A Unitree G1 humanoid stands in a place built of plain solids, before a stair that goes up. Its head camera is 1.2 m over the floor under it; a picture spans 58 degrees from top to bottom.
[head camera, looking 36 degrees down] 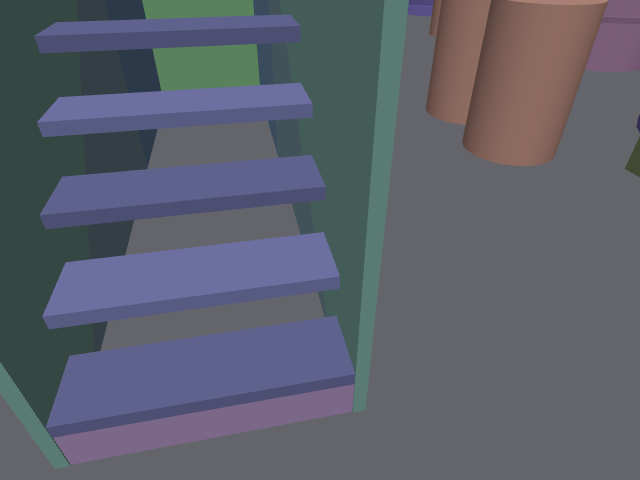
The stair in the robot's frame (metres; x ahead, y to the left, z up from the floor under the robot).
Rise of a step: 0.19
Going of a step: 0.20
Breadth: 0.88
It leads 12 degrees to the left of straight ahead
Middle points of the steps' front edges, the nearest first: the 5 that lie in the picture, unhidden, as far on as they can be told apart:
0.68 0.29 0.19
0.88 0.33 0.37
1.07 0.37 0.56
1.27 0.41 0.75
1.47 0.46 0.94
